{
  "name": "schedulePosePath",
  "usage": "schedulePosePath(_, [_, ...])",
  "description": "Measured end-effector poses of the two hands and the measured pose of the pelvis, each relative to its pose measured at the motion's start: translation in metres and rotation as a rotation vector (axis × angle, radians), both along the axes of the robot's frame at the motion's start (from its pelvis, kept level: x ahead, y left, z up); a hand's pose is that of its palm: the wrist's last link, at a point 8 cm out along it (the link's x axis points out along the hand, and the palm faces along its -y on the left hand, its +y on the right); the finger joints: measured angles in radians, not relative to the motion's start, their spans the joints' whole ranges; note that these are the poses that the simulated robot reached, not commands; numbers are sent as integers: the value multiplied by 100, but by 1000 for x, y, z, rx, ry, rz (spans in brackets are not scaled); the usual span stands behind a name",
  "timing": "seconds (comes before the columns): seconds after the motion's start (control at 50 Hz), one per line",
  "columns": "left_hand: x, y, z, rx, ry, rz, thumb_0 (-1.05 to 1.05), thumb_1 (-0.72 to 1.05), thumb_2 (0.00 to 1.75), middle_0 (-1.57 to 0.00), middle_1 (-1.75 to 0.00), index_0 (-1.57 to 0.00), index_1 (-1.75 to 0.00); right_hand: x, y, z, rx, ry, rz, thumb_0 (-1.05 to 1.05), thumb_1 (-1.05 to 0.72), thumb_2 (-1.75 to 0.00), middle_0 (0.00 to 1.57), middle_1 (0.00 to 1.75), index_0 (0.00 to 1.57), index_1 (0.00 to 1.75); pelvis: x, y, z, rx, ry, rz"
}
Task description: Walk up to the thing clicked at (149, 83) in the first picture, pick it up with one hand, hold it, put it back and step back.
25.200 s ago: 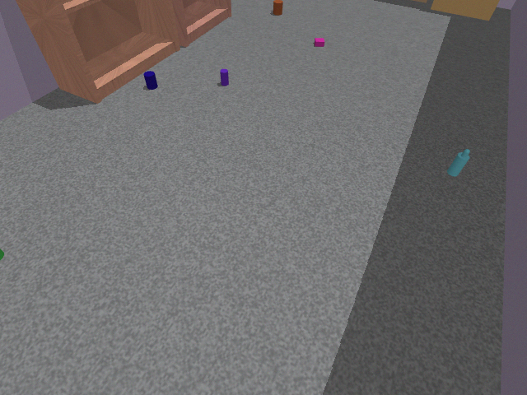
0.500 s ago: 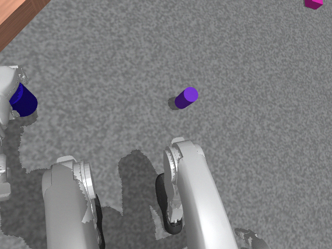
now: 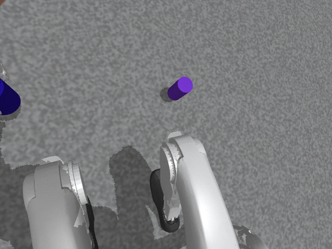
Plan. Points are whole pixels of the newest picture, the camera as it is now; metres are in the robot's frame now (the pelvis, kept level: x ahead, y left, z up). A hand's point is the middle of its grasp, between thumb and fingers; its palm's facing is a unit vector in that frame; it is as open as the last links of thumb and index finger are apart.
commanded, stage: lower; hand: left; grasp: from above
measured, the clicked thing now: out of the picture +0.48 +0.30 -0.22
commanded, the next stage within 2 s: rest in 0.02 s
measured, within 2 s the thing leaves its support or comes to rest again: rests again in 0.62 s
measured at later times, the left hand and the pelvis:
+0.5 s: hand out of the picture +0.48 +0.30 -0.23, palm faces -0.46 -0.10 -0.88, open 9.9 cm; pelvis +0.00 +0.00 -0.02, yaw -2 degrees
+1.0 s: hand out of the picture +0.48 +0.30 -0.25, palm faces -0.45 -0.10 -0.89, open 9.9 cm; pelvis +0.00 +0.01 -0.03, yaw -4 degrees
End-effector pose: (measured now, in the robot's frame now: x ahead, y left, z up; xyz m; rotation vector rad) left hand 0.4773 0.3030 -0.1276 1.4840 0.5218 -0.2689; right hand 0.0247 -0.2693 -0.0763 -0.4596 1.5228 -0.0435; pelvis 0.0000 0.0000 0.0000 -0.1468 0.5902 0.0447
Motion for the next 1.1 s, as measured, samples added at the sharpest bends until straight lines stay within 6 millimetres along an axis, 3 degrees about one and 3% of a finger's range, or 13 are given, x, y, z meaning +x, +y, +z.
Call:
schedulePosePath(0.14, [-2,-4,-20,-9,-22,-6,1,-5,71,-66,-83,-61,-82,0,-2,-9,-10,0,7,0,-92,-90,20,30,20,30,0,-1,-13,-4,-14,-7])
schedulePosePath(0.34, [3,-3,-32,9,-20,17,1,-5,71,-67,-82,-61,-81,8,0,-18,5,-17,38,0,-91,-90,20,30,20,30,3,0,-21,-11,-20,-18])
schedulePosePath(0.66, [8,-2,-61,-21,-16,12,1,-5,71,-67,-82,-61,-81,-2,4,-8,-5,36,75,0,-91,-90,20,30,20,30,5,3,-26,-42,-40,-28])
schedulePosePath(1.1, [7,3,-62,-5,-27,20,0,-6,71,-68,-81,-63,-79,-2,13,-7,14,-9,133,0,-91,-90,20,30,20,30,0,6,-31,-61,-80,-42])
